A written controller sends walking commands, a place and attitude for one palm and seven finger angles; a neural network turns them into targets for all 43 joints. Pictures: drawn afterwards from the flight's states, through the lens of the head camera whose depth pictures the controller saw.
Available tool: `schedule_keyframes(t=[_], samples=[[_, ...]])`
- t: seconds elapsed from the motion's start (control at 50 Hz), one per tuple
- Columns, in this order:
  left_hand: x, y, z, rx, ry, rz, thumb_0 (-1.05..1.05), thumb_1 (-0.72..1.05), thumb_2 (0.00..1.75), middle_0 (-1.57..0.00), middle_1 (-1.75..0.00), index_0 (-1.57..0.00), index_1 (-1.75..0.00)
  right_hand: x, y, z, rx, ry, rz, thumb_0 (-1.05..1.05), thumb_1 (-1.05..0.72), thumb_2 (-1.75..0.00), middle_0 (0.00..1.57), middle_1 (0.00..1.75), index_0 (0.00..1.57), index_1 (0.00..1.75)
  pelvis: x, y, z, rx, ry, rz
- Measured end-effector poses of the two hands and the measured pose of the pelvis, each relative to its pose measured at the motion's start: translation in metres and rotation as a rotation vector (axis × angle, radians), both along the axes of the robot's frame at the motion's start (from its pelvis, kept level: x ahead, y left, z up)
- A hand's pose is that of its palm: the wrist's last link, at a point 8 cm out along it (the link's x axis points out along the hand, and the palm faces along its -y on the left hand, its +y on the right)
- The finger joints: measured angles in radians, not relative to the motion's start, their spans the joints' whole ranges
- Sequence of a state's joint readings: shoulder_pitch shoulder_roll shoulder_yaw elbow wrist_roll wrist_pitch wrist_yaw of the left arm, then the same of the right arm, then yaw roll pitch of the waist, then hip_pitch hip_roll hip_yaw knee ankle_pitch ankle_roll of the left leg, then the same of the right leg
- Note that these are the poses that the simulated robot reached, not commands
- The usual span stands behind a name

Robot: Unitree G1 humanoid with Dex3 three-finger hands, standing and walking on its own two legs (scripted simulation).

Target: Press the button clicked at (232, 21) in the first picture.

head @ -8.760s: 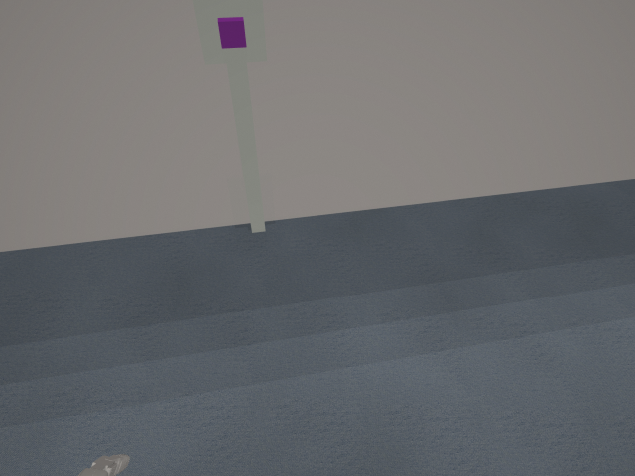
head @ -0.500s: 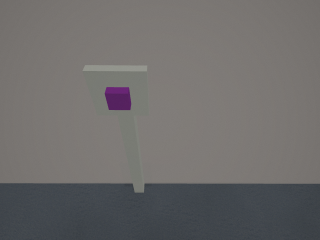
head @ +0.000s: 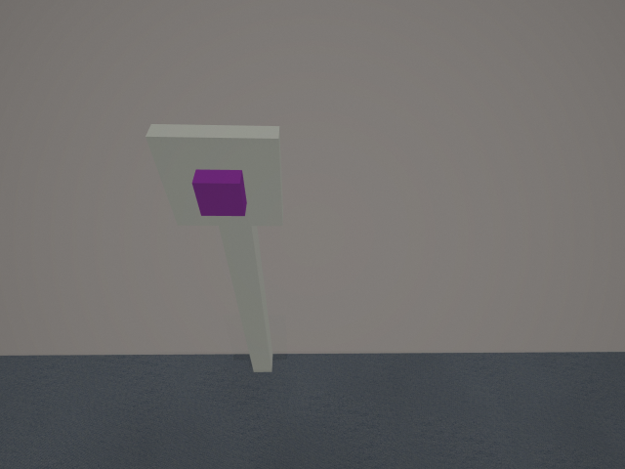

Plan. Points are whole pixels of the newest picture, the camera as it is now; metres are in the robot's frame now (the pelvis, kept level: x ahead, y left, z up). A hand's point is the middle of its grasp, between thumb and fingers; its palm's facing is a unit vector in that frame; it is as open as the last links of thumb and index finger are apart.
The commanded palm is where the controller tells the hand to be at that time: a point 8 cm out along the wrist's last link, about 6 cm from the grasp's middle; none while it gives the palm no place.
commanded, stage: look again from close up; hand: left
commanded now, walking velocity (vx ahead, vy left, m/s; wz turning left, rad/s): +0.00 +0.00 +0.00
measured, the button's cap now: (221, 191) +0.48 +0.17 +0.08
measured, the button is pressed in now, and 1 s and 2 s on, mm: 0 0 0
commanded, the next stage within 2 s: raise the hand and make a fist in 0.38 s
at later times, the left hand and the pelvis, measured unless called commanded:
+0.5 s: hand out of the picture -0.02 +0.11 -0.18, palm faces +0.03 -0.99 -0.15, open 7.3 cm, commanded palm +0.09 +0.17 -0.07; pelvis +0.00 -0.04 +0.00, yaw +1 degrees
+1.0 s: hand out of the picture +0.11 +0.12 -0.05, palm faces +0.22 -0.97 -0.06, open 4.7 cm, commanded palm +0.11 +0.17 -0.02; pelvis -0.04 -0.10 -0.07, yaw +4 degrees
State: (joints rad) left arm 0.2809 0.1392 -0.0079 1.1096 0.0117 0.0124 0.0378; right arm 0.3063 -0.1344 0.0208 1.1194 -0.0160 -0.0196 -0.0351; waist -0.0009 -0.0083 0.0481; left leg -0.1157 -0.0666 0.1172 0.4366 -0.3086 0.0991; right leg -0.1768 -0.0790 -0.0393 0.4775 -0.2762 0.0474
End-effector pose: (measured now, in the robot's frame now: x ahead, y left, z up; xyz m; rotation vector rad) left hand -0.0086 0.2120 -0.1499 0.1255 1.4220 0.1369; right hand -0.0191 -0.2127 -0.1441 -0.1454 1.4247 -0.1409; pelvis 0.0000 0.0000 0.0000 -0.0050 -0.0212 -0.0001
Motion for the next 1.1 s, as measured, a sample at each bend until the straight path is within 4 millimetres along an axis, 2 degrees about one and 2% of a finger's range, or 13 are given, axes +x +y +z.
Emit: schedule_keyframes(t=[0.36,0.52,0.58,0.64,0.72,0.78,0.82,0.86,0.92,0.96,1.0,1.04,1.1], samples=[[-0.015,-0.04,0.001,-0.026,0.027,0.023,0.0,0.91,0.89,-0.19,-0.29,-0.2,-0.3,0.011,-0.026,0.0,0.004,-0.004,0.006,0.0,-0.92,-0.9,0.2,0.3,0.2,0.29,0.003,-0.027,0.002,0.004,0.002,0.007],[-0.011,-0.045,0.006,0.004,0.011,0.04,0.02,0.93,0.89,-0.2,-0.3,-0.2,-0.3,0.012,-0.04,0.002,-0.001,-0.025,-0.001,0.01,-0.92,-0.9,0.2,0.3,0.2,0.3,0.002,-0.039,0.002,0.0,0.011,0.011],[0.034,-0.019,0.044,0.139,-0.292,0.092,0.07,0.98,0.89,-0.22,-0.31,-0.22,-0.32,0.029,-0.058,0.009,-0.038,-0.221,-0.004,0.02,-0.93,-0.9,0.2,0.3,0.2,0.3,0.0,-0.045,-0.001,0.027,0.025,0.014],[0.095,-0.015,0.095,0.198,-0.629,0.092,0.06,0.98,0.89,-0.25,-0.35,-0.25,-0.36,0.059,-0.076,0.011,-0.053,-0.399,0.008,0.02,-0.93,-0.9,0.2,0.3,0.2,0.3,-0.005,-0.049,-0.005,0.026,0.034,0.04],[0.169,-0.042,0.159,0.136,-1.104,0.008,0.04,0.96,0.89,-0.31,-0.43,-0.32,-0.43,0.109,-0.099,0.025,-0.085,-0.633,0.063,0.02,-0.92,-0.9,0.2,0.3,0.2,0.3,-0.018,-0.058,-0.015,0.017,0.08,0.055],[0.189,-0.069,0.17,-0.021,-1.353,-0.029,0.02,0.94,0.89,-0.38,-0.5,-0.39,-0.51,0.142,-0.114,0.044,-0.109,-0.773,0.098,0.02,-0.92,-0.9,0.2,0.3,0.2,0.3,-0.028,-0.071,-0.027,0.027,0.129,0.035],[0.183,-0.081,0.161,-0.113,-1.43,-0.057,0.01,0.93,0.89,-0.43,-0.56,-0.44,-0.56,0.16,-0.123,0.056,-0.123,-0.844,0.132,0.01,-0.92,-0.9,0.2,0.3,0.2,0.3,-0.033,-0.079,-0.036,0.031,0.149,0.029],[0.166,-0.084,0.141,-0.138,-1.414,-0.076,0.01,0.92,0.89,-0.49,-0.61,-0.49,-0.62,0.176,-0.129,0.065,-0.137,-0.895,0.164,0.01,-0.91,-0.9,0.2,0.3,0.2,0.3,-0.037,-0.087,-0.044,0.033,0.164,0.028],[0.128,-0.075,0.109,-0.096,-1.288,-0.046,0.01,0.91,0.89,-0.57,-0.7,-0.58,-0.71,0.195,-0.134,0.07,-0.146,-0.934,0.204,0.01,-0.91,-0.9,0.2,0.3,0.2,0.3,-0.041,-0.095,-0.055,0.033,0.177,0.036],[0.103,-0.063,0.099,-0.027,-1.232,-0.003,0.01,0.91,0.89,-0.63,-0.76,-0.63,-0.77,0.205,-0.132,0.067,-0.142,-0.947,0.228,0.01,-0.91,-0.9,0.2,0.3,0.2,0.3,-0.043,-0.098,-0.061,0.027,0.185,0.046],[0.086,-0.049,0.104,0.057,-1.25,0.033,0.01,0.9,0.89,-0.68,-0.82,-0.69,-0.83,0.209,-0.127,0.059,-0.129,-0.946,0.249,0.01,-0.91,-0.9,0.19,0.3,0.2,0.3,-0.045,-0.1,-0.066,0.014,0.192,0.06],[0.08,-0.04,0.119,0.119,-1.332,0.04,0.02,0.9,0.89,-0.73,-0.88,-0.74,-0.89,0.21,-0.118,0.047,-0.104,-0.933,0.265,0.01,-0.91,-0.9,0.19,0.3,0.2,0.29,-0.047,-0.101,-0.07,-0.002,0.199,0.074],[0.092,-0.039,0.145,0.112,-1.493,-0.026,0.02,0.91,0.9,-0.81,-0.97,-0.82,-0.98,0.201,-0.101,0.026,-0.054,-0.892,0.28,0.01,-0.91,-0.9,0.19,0.3,0.2,0.3,-0.051,-0.1,-0.074,-0.021,0.203,0.088]])
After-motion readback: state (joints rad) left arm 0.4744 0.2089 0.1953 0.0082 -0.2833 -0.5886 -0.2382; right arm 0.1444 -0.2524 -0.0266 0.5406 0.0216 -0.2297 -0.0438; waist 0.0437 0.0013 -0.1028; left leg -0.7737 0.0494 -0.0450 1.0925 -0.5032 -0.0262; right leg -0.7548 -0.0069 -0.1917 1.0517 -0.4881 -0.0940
